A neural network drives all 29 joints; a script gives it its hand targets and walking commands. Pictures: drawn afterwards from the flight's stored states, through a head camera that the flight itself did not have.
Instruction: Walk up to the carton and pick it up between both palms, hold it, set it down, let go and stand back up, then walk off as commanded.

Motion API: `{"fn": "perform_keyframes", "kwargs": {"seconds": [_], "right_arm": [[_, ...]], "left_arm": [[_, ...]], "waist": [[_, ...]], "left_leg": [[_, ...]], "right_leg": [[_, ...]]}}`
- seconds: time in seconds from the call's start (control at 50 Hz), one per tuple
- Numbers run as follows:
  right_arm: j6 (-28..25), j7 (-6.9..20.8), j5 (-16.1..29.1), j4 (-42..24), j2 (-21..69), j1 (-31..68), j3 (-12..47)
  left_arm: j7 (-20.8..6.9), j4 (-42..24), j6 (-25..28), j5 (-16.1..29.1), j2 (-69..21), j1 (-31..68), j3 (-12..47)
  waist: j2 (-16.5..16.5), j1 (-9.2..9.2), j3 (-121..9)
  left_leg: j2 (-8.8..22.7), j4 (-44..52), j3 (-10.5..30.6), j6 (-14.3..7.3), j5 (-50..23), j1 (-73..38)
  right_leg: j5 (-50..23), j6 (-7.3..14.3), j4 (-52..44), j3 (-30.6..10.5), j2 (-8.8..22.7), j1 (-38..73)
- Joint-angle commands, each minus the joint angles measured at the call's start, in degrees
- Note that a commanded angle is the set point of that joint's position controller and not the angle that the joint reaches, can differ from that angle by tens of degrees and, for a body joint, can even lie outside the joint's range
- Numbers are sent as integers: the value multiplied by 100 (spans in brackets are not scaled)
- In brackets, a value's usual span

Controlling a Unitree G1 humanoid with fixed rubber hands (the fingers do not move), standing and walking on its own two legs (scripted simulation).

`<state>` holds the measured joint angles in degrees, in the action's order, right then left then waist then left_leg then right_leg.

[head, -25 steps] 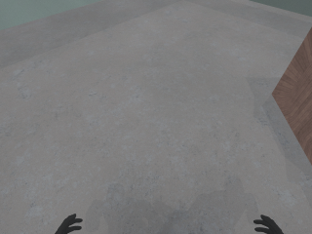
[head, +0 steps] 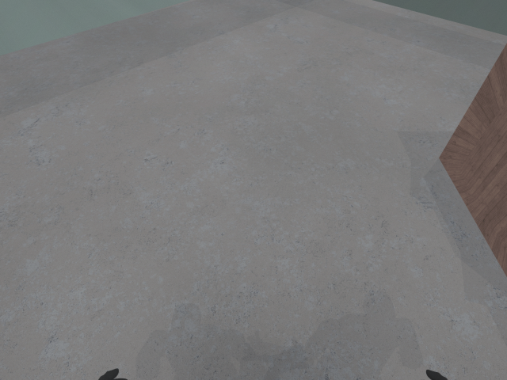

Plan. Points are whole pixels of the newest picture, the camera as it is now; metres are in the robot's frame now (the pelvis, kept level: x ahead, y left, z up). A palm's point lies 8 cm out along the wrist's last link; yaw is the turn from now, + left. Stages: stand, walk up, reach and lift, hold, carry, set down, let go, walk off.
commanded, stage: stand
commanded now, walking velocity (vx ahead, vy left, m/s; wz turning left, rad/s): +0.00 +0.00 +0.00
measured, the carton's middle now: out of the picture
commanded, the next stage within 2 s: none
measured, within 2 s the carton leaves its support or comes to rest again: neither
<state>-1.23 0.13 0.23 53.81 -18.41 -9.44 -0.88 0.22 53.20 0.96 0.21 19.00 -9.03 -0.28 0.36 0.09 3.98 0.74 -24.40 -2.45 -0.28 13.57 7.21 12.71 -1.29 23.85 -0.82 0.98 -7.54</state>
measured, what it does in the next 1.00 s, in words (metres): stands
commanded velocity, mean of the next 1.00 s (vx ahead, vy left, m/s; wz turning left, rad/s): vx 0.00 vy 0.00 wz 0.00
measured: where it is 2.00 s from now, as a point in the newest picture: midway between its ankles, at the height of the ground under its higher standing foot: outside the picture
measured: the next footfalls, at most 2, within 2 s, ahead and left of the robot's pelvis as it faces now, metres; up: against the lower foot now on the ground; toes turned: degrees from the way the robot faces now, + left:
none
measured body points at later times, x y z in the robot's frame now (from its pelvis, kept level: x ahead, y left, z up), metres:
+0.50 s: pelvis +0.00 +0.00 +0.00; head +0.01 +0.00 +0.45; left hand +0.09 +0.29 -0.13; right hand +0.08 -0.29 -0.12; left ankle +0.00 +0.11 -0.74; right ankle +0.01 -0.13 -0.74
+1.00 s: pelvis +0.01 +0.00 +0.01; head +0.02 +0.01 +0.45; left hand +0.09 +0.30 -0.13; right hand +0.08 -0.29 -0.12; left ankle +0.00 +0.11 -0.74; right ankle +0.01 -0.13 -0.74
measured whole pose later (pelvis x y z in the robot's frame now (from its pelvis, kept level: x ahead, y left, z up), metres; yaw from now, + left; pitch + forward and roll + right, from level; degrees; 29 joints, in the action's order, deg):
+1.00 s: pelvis +0.01 +0.00 +0.01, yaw +0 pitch -3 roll +0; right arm -1.3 -0.5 0.1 59.2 -18.6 -9.7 -1.6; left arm 1.0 59.4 1.1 0.1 19.0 -9.1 -0.6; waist 0.5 0.0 3.8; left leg 0.8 -19.8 -2.9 -0.3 11.6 5.2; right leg 10.4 -1.6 18.8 -0.7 1.3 -5.4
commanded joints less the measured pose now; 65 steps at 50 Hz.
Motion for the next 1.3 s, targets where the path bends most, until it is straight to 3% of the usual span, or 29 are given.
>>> {"fn": "perform_keyframes", "kwargs": {"seconds": [0.0,0.04,0.06,0.08,0.1,0.12,0.16,0.18,0.22,0.28,0.36,0.38,0.46,0.48,0.5,0.64,0.66,0.68,0.8,0.86,0.88,0.96,0.98,1.08,1.12,1.18,1.24,1.26,1.28], "right_arm": [[-147,-80,-3,-334,-1238,267,-306],[-146,-90,25,-269,-1240,129,-320],[-152,-103,37,-211,-1113,112,-271],[-99,-100,41,-231,-1109,337,-251],[-127,-104,29,-186,-1059,8,-276],[-149,-103,40,-176,-1112,236,-295],[-111,-82,19,-154,-1230,194,-297],[-126,-143,38,-137,-1210,215,-292],[-120,-91,10,-35,-1139,145,-307],[-140,-96,-31,-24,-1129,75,-316],[-141,-116,-14,117,-1217,61,-338],[-157,-99,-12,23,-1289,147,-336],[-119,-112,30,58,-1031,83,-262],[-115,-132,-34,58,-1170,156,-318],[-130,-133,18,119,-1202,102,-325],[-108,-120,21,108,-1094,267,-296],[-122,-137,3,147,-1077,121,-272],[-105,-118,-8,92,-1160,245,-312],[-112,-149,17,279,-1254,-60,-331],[-109,-121,-3,159,-1155,263,-322],[-119,-114,15,217,-1021,-86,-279],[-138,-118,-3,191,-1159,6,-305],[-149,-135,27,258,-1227,-120,-348],[-162,-131,-21,236,-1177,185,-349],[-175,-115,27,320,-1185,0,-324],[-146,-165,53,329,-996,-161,-291],[-140,-148,-25,345,-1109,-57,-294],[-110,-161,9,276,-1106,26,-295],[-103,-122,6,210,-1177,111,-300]], "left_arm": [[41,-339,95,37,1056,108,-279],[47,-256,89,-2,988,239,-225],[50,-266,103,8,1200,438,-330],[55,-308,121,-13,1171,371,-306],[51,-189,139,0,1095,398,-286],[53,-216,168,-4,1119,362,-289],[70,-120,130,2,1046,151,-268],[67,-86,115,21,1003,228,-207],[79,-36,128,-24,916,198,-209],[98,60,151,21,1241,157,-292],[79,138,141,9,1098,207,-252],[68,58,139,24,996,288,-244],[87,129,113,-25,1137,144,-290],[82,144,94,-32,1007,181,-250],[91,80,111,-22,911,263,-215],[134,188,106,-25,1160,151,-293],[101,144,88,-27,1098,294,-308],[115,105,101,-8,1032,290,-276],[105,204,114,4,997,240,-243],[135,287,108,5,1015,153,-253],[126,275,116,0,1215,2,-280],[140,269,120,11,1088,214,-289],[131,274,134,-33,1151,167,-282],[142,361,134,5,1203,172,-338],[116,281,154,-20,999,144,-286],[154,378,94,-4,903,2,-247],[128,369,106,-21,1134,137,-283],[101,355,100,-33,1157,64,-324],[126,359,107,-17,978,133,-248]], "waist": [[-170,-89,-346],[120,-31,-357],[84,58,-238],[-88,-34,-316],[-98,107,-418],[27,-4,-176],[-254,-1,-368],[-99,-22,-349],[-183,-42,-333],[229,4,-330],[-44,17,-283],[-384,57,-349],[240,-14,-386],[-172,-19,-196],[-148,47,-387],[45,-83,-241],[-106,22,-461],[-123,-19,-364],[31,75,-353],[-67,-74,-353],[177,7,-428],[-245,44,-458],[62,50,-436],[-286,18,-216],[170,17,-235],[-162,55,-416],[-186,-11,-436],[19,-14,-264],[-121,16,-168]], "left_leg": [[653,560,454,-127,-764,111],[630,608,435,-62,-614,-24],[668,700,459,-51,-811,-62],[677,606,461,-70,-887,-27],[646,652,470,-72,-927,-157],[701,707,552,-68,-819,-80],[675,788,447,-105,-452,-50],[660,782,542,-102,-502,-31],[689,779,506,-74,-673,-138],[707,740,522,-81,-697,-187],[651,777,469,-48,-748,-204],[642,723,413,-52,-835,-80],[732,750,508,-84,-846,-178],[638,747,361,-45,-820,-71],[629,816,344,-40,-741,-137],[724,865,494,-67,-896,-189],[715,843,416,-66,-930,-198],[710,823,400,-27,-990,-188],[736,847,441,-98,-847,-267],[760,867,501,-74,-826,-221],[752,861,508,-90,-963,-279],[671,790,316,-23,-1393,-359],[674,765,403,-63,-1412,-235],[734,910,486,-119,-1024,-45],[802,916,518,-125,-1022,-132],[746,922,458,-124,-1051,-264],[732,943,438,-93,-1130,-310],[779,866,442,-86,-1037,-176],[736,892,464,-104,-981,-13]], "right_leg": [[-859,208,-477,-331,555,135],[-984,241,-500,-394,576,-47],[-959,241,-485,-430,582,-97],[-986,186,-541,-344,552,-40],[-985,156,-531,-356,604,18],[-936,186,-517,-396,591,-128],[-582,200,-639,-335,566,-1],[-633,208,-568,-347,549,18],[-715,219,-619,-354,557,44],[-414,232,-767,-440,597,-108],[-901,203,-700,-374,607,-30],[-915,190,-687,-385,668,98],[-1107,214,-680,-331,614,135],[-1090,201,-775,-371,611,8],[-1196,194,-699,-350,635,161],[-966,223,-736,-346,620,18],[-1084,195,-713,-350,650,166],[-1040,173,-727,-318,625,87],[-1120,188,-801,-304,630,10],[-920,211,-795,-364,672,87],[-1090,195,-773,-244,619,164],[-1604,175,-637,-320,661,224],[-1773,153,-738,-301,691,320],[-1025,180,-791,-308,667,230],[-1134,203,-762,-296,688,166],[-1155,194,-748,-265,686,242],[-1036,185,-701,-252,669,251],[-1116,179,-750,-297,624,168],[-1032,189,-780,-259,698,250]]}}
